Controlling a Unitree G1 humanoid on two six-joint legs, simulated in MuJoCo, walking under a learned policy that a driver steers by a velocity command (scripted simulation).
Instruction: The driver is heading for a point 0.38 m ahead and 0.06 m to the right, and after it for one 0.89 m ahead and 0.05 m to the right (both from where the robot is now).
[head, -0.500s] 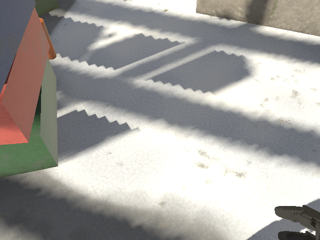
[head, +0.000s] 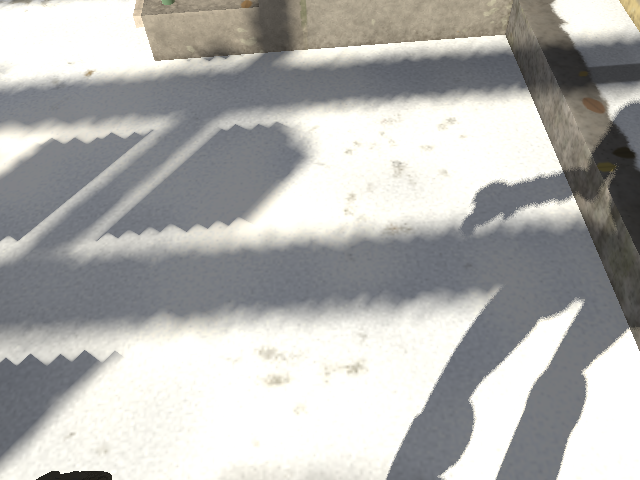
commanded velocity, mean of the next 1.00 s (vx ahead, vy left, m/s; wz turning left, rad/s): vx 0.02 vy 0.00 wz -0.44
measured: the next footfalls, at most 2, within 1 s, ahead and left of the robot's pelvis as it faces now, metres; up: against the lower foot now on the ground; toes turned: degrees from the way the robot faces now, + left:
left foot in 0.40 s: +0.10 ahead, +0.13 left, +0.00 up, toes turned -18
right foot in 0.80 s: -0.01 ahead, -0.11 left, +0.00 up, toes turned -24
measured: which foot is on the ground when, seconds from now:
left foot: up 0.00-0.38, down 0.40-0.80, up 0.82-1.00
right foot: down 0.00-0.40, up 0.42-0.78, down 0.80-1.00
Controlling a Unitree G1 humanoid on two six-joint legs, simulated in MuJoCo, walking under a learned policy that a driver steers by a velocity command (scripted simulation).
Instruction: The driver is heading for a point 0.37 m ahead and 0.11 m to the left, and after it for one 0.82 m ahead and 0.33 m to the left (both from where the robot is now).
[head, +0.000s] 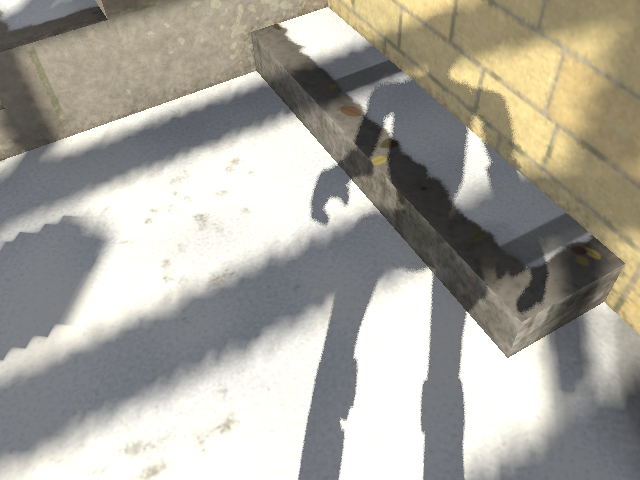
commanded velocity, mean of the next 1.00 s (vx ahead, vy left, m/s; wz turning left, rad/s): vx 0.28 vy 0.00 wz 0.43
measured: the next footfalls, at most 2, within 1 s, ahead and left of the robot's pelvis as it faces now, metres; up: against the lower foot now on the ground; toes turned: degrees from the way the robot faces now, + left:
left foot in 0.20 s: +0.04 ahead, +0.12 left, +0.00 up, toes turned +6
right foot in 0.64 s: +0.41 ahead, -0.04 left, +0.00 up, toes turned +21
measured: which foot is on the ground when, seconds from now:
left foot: up 0.00-0.18, down 0.20-0.64, up 0.66-1.00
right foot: down 0.00-0.20, up 0.22-0.62, down 0.64-1.00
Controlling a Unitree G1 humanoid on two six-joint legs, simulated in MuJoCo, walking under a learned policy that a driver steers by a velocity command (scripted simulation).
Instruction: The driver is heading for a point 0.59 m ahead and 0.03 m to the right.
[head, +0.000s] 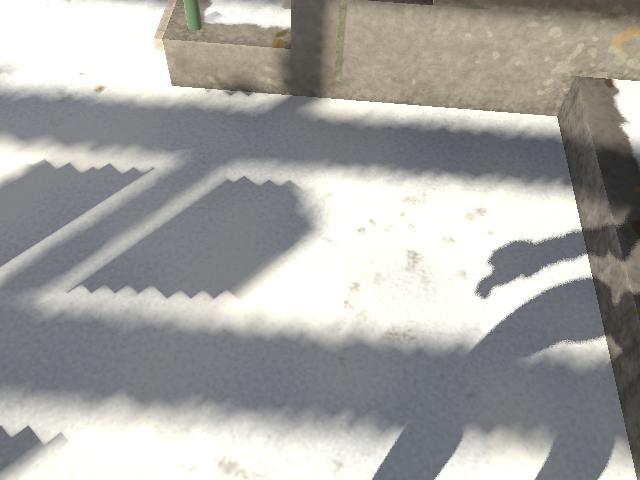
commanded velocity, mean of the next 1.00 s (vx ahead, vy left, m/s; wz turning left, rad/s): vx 0.02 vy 0.00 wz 0.02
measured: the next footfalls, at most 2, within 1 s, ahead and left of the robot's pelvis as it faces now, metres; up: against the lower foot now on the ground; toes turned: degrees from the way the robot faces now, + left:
left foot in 0.08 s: +0.11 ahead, +0.13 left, +0.00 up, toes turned +5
right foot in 0.46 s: +0.13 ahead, -0.11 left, +0.00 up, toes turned +12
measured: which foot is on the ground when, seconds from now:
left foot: up 0.00-0.06, down 0.08-1.00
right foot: down 0.00-0.08, up 0.10-0.44, down 0.46-0.78, up 0.80-1.00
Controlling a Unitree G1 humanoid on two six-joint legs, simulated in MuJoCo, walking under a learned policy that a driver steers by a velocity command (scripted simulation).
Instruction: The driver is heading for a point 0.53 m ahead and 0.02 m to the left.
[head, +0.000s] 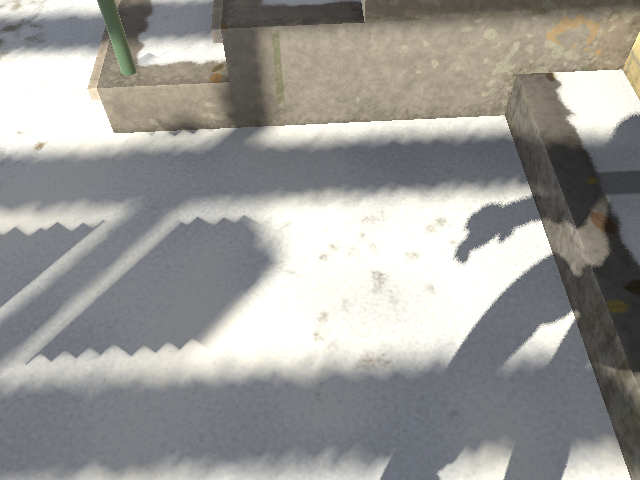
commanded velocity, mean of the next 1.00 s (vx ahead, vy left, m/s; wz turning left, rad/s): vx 0.01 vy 0.00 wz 0.00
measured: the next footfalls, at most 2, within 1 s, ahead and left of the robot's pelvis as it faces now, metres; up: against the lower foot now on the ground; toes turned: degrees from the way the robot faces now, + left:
right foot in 0.06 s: +0.04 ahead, -0.12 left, +0.00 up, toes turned -5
left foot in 0.50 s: +0.09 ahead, +0.11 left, +0.00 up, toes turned -12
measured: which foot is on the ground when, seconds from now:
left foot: down 0.00-0.06, up 0.08-0.48, down 0.50-0.74, up 0.76-1.00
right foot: up 0.00-0.04, down 0.06-1.00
